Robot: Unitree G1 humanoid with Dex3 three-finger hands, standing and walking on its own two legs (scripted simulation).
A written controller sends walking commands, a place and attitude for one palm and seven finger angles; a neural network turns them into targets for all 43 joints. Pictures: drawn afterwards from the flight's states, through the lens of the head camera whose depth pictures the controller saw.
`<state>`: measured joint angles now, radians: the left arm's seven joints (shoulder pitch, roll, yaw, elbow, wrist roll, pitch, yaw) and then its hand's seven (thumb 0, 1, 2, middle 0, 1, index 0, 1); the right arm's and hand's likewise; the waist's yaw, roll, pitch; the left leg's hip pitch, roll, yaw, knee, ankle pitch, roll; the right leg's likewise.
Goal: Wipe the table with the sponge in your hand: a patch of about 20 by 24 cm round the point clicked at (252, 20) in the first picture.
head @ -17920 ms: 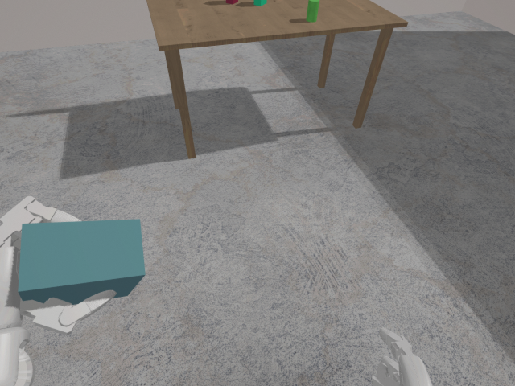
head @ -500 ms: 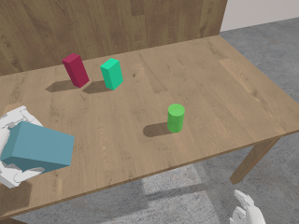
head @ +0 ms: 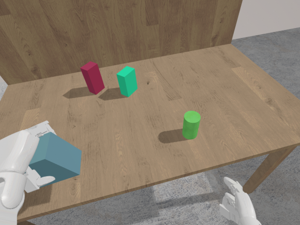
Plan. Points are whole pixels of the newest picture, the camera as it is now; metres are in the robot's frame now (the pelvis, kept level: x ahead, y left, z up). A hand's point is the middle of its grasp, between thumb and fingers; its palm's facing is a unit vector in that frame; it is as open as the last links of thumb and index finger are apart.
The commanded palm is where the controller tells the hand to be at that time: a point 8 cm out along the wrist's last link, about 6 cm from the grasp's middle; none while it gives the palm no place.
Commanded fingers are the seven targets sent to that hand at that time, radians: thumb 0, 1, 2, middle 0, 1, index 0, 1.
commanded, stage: turn the palm down, sponge in hand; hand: left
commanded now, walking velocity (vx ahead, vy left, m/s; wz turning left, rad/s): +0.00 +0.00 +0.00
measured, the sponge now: (50, 164) +0.22 +0.28 +0.09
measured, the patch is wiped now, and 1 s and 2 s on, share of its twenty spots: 0.00 0.00 0.00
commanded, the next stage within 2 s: move the sponge above the wiping area in 0.88 s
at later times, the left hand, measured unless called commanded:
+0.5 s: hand (45, 160) +0.21 +0.28 +0.11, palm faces +0.03 -0.07 -1.00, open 10.4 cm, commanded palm +0.19 +0.28 +0.18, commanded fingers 0.00 0.10 1.30 -1.20 -1.60 -1.20 -1.60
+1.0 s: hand (48, 159) +0.21 +0.27 +0.11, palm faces +0.05 -0.07 -1.00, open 10.4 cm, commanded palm +0.19 +0.26 +0.17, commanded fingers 0.00 0.10 1.30 -1.20 -1.60 -1.20 -1.60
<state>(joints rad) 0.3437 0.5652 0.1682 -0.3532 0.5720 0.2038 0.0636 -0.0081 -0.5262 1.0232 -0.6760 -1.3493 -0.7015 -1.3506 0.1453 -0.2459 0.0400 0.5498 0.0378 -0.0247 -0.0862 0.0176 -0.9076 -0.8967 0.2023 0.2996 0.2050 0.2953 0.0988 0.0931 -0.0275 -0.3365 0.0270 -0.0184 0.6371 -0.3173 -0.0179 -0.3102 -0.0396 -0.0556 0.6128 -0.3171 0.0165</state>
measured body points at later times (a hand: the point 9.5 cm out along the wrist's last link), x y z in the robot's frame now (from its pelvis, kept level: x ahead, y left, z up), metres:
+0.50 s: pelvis +0.00 +0.00 +0.01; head +0.00 -0.05 +0.46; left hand +0.21 +0.28 +0.16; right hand +0.24 -0.20 -0.07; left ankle +0.01 +0.13 -0.73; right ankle +0.00 -0.13 -0.73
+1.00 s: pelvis -0.01 -0.01 +0.01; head -0.01 -0.06 +0.46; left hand +0.21 +0.27 +0.17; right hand +0.24 -0.22 -0.07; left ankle +0.01 +0.13 -0.73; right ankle +0.00 -0.13 -0.73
